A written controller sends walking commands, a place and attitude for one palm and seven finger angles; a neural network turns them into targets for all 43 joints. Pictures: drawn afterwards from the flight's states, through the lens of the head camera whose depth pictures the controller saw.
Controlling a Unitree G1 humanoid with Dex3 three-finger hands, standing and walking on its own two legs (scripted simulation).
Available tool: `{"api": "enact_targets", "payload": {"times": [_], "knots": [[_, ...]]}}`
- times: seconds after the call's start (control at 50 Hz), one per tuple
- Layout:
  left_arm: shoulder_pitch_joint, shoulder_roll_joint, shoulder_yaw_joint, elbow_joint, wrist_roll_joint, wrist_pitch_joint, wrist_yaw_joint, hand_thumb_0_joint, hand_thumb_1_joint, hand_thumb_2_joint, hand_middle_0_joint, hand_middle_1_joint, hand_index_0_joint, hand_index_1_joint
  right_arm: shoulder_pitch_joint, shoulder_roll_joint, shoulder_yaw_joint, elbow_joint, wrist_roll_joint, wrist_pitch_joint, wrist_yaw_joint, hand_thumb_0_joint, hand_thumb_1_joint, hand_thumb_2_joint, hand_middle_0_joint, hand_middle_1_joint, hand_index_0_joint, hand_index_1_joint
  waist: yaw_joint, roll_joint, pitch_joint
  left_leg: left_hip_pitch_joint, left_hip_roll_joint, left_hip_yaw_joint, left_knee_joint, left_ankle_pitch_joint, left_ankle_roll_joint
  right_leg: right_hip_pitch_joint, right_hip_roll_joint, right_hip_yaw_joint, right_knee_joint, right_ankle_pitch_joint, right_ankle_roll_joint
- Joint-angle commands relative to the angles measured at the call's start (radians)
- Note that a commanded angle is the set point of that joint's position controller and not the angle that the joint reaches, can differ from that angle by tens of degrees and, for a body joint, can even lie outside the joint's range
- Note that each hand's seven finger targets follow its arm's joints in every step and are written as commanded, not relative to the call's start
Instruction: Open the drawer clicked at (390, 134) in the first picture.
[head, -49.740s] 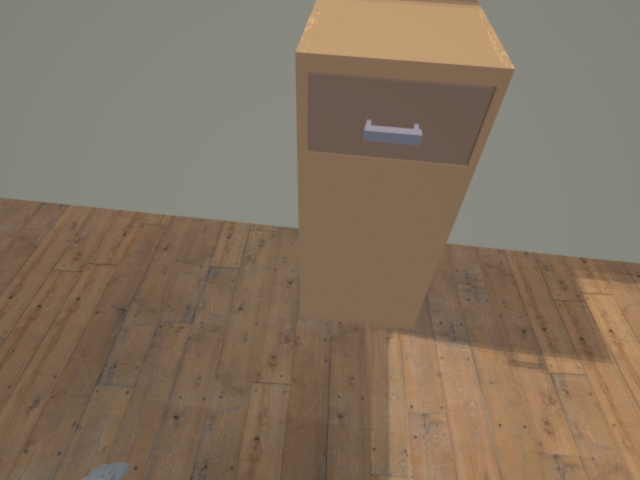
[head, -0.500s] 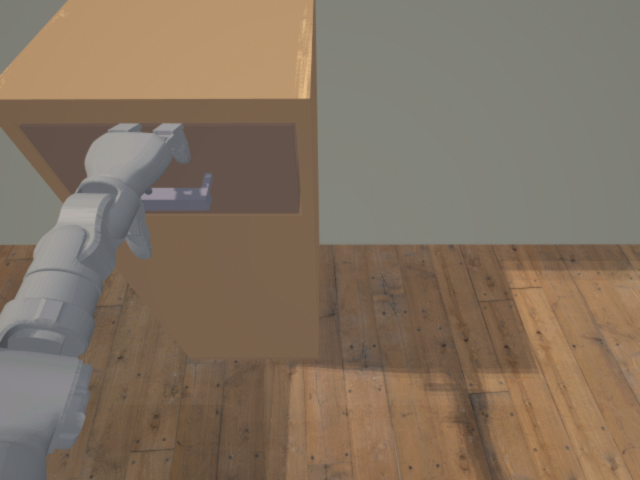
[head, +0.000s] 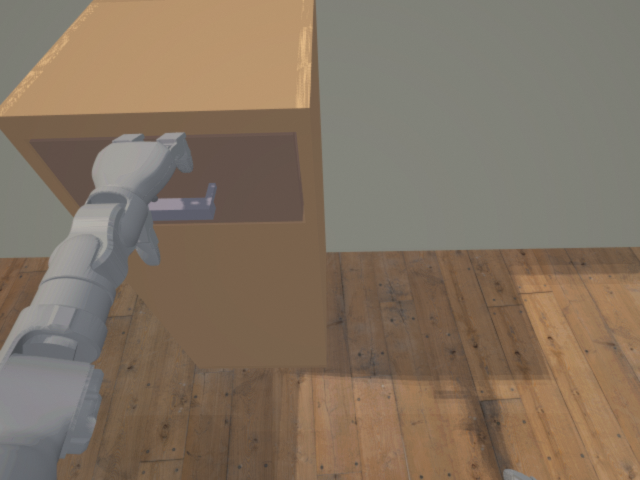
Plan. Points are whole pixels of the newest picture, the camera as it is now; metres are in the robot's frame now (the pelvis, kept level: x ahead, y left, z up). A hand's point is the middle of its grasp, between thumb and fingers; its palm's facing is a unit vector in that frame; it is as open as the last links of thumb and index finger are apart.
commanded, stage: re-aim the fingers above the handle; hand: left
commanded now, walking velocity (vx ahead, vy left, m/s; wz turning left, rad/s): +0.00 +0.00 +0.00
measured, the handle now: (176, 199) +0.49 +0.23 +0.06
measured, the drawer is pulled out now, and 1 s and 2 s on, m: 0.00 0.00 0.00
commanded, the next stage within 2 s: lower the fingers behind the handle in 1.52 s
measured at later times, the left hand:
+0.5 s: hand (160, 193) +0.44 +0.22 +0.12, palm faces +0.00 +0.00 -1.00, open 13.7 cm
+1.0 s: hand (164, 198) +0.42 +0.20 +0.13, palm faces +0.07 -0.02 -1.00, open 13.8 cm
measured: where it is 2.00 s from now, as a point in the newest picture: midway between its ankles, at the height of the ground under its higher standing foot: outside the picture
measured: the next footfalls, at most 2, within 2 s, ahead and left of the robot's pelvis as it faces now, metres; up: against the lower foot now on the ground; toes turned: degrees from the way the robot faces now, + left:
none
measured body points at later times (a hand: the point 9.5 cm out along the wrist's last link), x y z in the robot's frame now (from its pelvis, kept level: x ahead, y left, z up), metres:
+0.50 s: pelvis +0.00 -0.01 +0.00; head +0.04 -0.04 +0.45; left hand +0.44 +0.22 +0.17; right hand +0.09 -0.27 -0.14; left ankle -0.01 +0.13 -0.73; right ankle +0.00 -0.13 -0.73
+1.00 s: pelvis +0.00 -0.01 +0.00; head +0.02 -0.04 +0.45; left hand +0.41 +0.20 +0.19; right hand +0.16 -0.26 -0.12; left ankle -0.01 +0.13 -0.73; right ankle +0.00 -0.13 -0.73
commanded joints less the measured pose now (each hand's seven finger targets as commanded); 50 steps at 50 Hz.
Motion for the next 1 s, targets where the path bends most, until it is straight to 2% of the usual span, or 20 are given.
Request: {"api": "enact_targets", "payload": {"times": [0.0,0.08,0.14,0.22,0.26,0.32,0.36,0.42,0.46,0.5,0.56,0.58,0.6,0.64,0.68,0.74,0.78,0.86,0.92,0.98], "knots": [[-0.513,0.289,0.113,-0.237,-0.02,0.015,0.053,0.0,-0.5,0.3,-0.3,-1.2,-0.3,-1.2,0.027,-0.144,-0.051,-0.094,0.001,-0.028,-0.017,0.0,-0.9,-0.9,0.2,0.3,0.2,0.3,-0.011,-0.008,-0.368,0.188,-0.047,0.013,-0.04,0.334,0.042,0.166,0.045,-0.024,-0.047,0.306,-0.038],[-0.499,0.265,0.094,-0.232,-0.023,0.021,0.044,0.0,-0.5,0.3,-0.3,-1.2,-0.3,-1.2,0.033,-0.151,-0.057,-0.087,0.003,-0.029,-0.011,0.0,-0.9,-0.9,0.2,0.3,0.2,0.3,-0.014,-0.003,-0.34,0.192,-0.044,0.007,-0.045,0.317,0.039,0.142,0.048,-0.027,-0.054,0.275,-0.041],[-0.483,0.276,0.101,-0.25,-0.03,0.021,0.033,0.0,-0.5,0.3,-0.3,-1.2,-0.3,-1.2,0.035,-0.154,-0.058,-0.093,0.002,-0.027,-0.014,0.0,-0.9,-0.9,0.2,0.3,0.2,0.3,-0.012,-0.025,-0.372,0.191,-0.049,0.012,-0.041,0.325,0.045,0.182,0.046,-0.019,-0.058,0.298,-0.04],[-0.486,0.224,0.057,-0.263,-0.035,0.024,0.024,0.0,-0.5,0.3,-0.3,-1.2,-0.3,-1.2,0.03,-0.151,-0.059,-0.09,0.006,-0.026,-0.012,0.0,-0.9,-0.9,0.2,0.3,0.2,0.3,-0.019,-0.016,-0.335,0.192,-0.048,0.011,-0.048,0.317,0.044,0.156,0.047,-0.022,-0.06,0.295,-0.041],[-0.479,0.229,0.064,-0.296,-0.038,0.019,0.023,0.0,-0.5,0.3,-0.3,-1.2,-0.3,-1.2,0.028,-0.149,-0.062,-0.092,0.006,-0.028,-0.01,0.0,-0.9,-0.9,0.2,0.3,0.2,0.3,-0.01,0.0,-0.368,0.208,-0.048,0.013,-0.043,0.336,0.044,0.172,0.047,-0.017,-0.058,0.309,-0.041],[-0.466,0.215,0.055,-0.252,-0.036,0.034,0.021,0.0,-0.5,0.3,-0.3,-1.2,-0.3,-1.2,0.025,-0.15,-0.057,-0.088,0.007,-0.025,-0.01,0.0,-0.9,-0.9,0.2,0.3,0.2,0.3,-0.016,-0.024,-0.314,0.184,-0.049,0.014,-0.05,0.304,0.044,0.154,0.047,-0.021,-0.065,0.288,-0.04],[-0.471,0.239,0.072,-0.217,-0.032,0.039,0.026,0.0,-0.5,0.3,-0.3,-1.2,-0.3,-1.2,0.02,-0.152,-0.052,-0.085,0.01,-0.024,-0.011,0.0,-0.9,-0.9,0.2,0.3,0.2,0.3,-0.015,-0.048,-0.293,0.16,-0.048,0.015,-0.057,0.27,0.044,0.153,0.045,-0.02,-0.069,0.258,-0.038],[-0.481,0.246,0.082,-0.254,-0.025,0.037,0.031,0.0,-0.5,0.3,-0.3,-1.2,-0.3,-1.2,0.021,-0.148,-0.056,-0.089,0.005,-0.027,-0.011,0.0,-0.9,-0.9,0.2,0.3,0.2,0.3,-0.006,-0.036,-0.353,0.183,-0.051,0.021,-0.052,0.302,0.046,0.185,0.043,-0.014,-0.062,0.298,-0.038],[-0.368,0.273,0.124,-0.29,-0.031,0.034,0.028,0.0,-0.5,0.3,-0.3,-1.2,-0.3,-1.2,0.01,-0.144,-0.056,-0.11,0.004,-0.025,-0.005,0.0,-0.9,-0.9,0.2,0.3,0.2,0.3,0.031,-0.022,-0.399,0.189,-0.054,0.025,-0.049,0.35,0.045,0.24,0.043,-0.012,-0.05,0.35,-0.042],[-0.261,0.246,0.124,-0.313,-0.048,0.043,0.018,0.0,-0.5,0.3,-0.3,-1.2,-0.3,-1.2,-0.015,-0.143,-0.053,-0.129,0.006,-0.023,-0.001,0.0,-0.9,-0.9,0.2,0.3,0.2,0.3,0.046,-0.063,-0.367,0.17,-0.052,0.031,-0.057,0.363,0.047,0.264,0.041,-0.016,-0.052,0.384,-0.039],[-0.132,0.259,0.151,-0.378,-0.059,0.057,0.005,0.0,-0.5,0.3,-0.3,-1.2,-0.3,-1.2,-0.051,-0.144,-0.049,-0.15,0.01,-0.019,0.007,0.0,-0.9,-0.9,0.2,0.3,0.2,0.3,0.069,-0.082,-0.352,0.158,-0.053,0.039,-0.067,0.371,0.048,0.301,0.037,-0.012,-0.054,0.407,-0.035],[-0.147,0.266,0.154,-0.385,-0.058,0.064,0.005,0.0,-0.5,0.3,-0.3,-1.2,-0.3,-1.2,-0.061,-0.147,-0.046,-0.146,0.014,-0.017,0.005,0.0,-0.9,-0.9,0.2,0.3,0.2,0.3,0.058,-0.097,-0.303,0.15,-0.048,0.036,-0.072,0.359,0.047,0.276,0.04,-0.017,-0.059,0.396,-0.034],[-0.16,0.239,0.125,-0.404,-0.059,0.07,0.003,0.0,-0.5,0.3,-0.3,-1.2,-0.3,-1.2,-0.068,-0.146,-0.045,-0.149,0.015,-0.018,0.003,0.0,-0.9,-0.9,0.2,0.3,0.2,0.3,0.052,-0.092,-0.29,0.154,-0.05,0.039,-0.076,0.339,0.048,0.263,0.039,-0.015,-0.068,0.373,-0.031],[-0.206,0.248,0.121,-0.431,-0.054,0.072,0.006,0.0,-0.5,0.3,-0.3,-1.2,-0.3,-1.2,-0.076,-0.149,-0.044,-0.146,0.017,-0.02,-0.002,0.0,-0.9,-0.9,0.2,0.3,0.2,0.3,0.035,-0.069,-0.249,0.163,-0.047,0.033,-0.083,0.31,0.048,0.23,0.041,-0.016,-0.082,0.317,-0.033],[-0.248,0.263,0.127,-0.476,-0.048,0.066,0.014,0.0,-0.5,0.3,-0.3,-1.2,-0.3,-1.2,-0.076,-0.141,-0.048,-0.141,0.015,-0.027,-0.008,0.0,-0.9,-0.9,0.2,0.3,0.2,0.3,0.033,-0.043,-0.281,0.198,-0.052,0.027,-0.077,0.312,0.05,0.228,0.043,-0.013,-0.079,0.308,-0.036],[-0.347,0.204,0.055,-0.528,-0.055,0.053,0.017,0.0,-0.5,0.3,-0.3,-1.2,-0.3,-1.2,-0.067,-0.133,-0.05,-0.13,0.012,-0.038,-0.016,0.0,-0.9,-0.9,0.2,0.3,0.2,0.3,-0.005,-0.003,-0.309,0.253,-0.052,0.015,-0.065,0.316,0.045,0.191,0.045,-0.019,-0.082,0.282,-0.037],[-0.382,0.176,0.027,-0.532,-0.057,0.048,0.021,0.0,-0.5,0.3,-0.3,-1.2,-0.3,-1.2,-0.064,-0.129,-0.052,-0.115,0.012,-0.047,-0.02,0.0,-0.9,-0.9,0.2,0.3,0.2,0.3,-0.012,0.021,-0.308,0.279,-0.053,0.008,-0.059,0.318,0.044,0.159,0.048,-0.021,-0.082,0.275,-0.039],[-0.372,0.168,0.021,-0.509,-0.059,0.065,0.023,0.0,-0.5,0.3,-0.3,-1.2,-0.3,-1.2,-0.069,-0.125,-0.046,-0.108,0.008,-0.049,-0.014,0.0,-0.9,-0.9,0.2,0.3,0.2,0.3,0.006,0.031,-0.35,0.289,-0.056,0.003,-0.058,0.369,0.033,0.189,0.046,-0.028,-0.071,0.311,-0.045],[-0.305,0.151,0.026,-0.379,-0.062,0.113,0.015,0.0,-0.5,0.3,-0.3,-1.2,-0.3,-1.2,-0.085,-0.129,-0.033,-0.103,0.013,-0.034,-0.007,0.0,-0.9,-0.9,0.2,0.3,0.2,0.3,0.024,-0.033,-0.266,0.226,-0.052,0.01,-0.081,0.331,0.027,0.189,0.043,-0.038,-0.078,0.289,-0.044],[-0.253,0.205,0.076,-0.3,-0.047,0.149,0.002,0.0,-0.5,0.3,-0.3,-1.2,-0.3,-1.2,-0.095,-0.138,-0.022,-0.112,0.015,-0.017,-0.006,0.0,-0.9,-0.9,0.2,0.3,0.2,0.3,0.051,-0.09,-0.251,0.179,-0.049,0.019,-0.1,0.302,0.027,0.224,0.038,-0.034,-0.081,0.277,-0.043]]}}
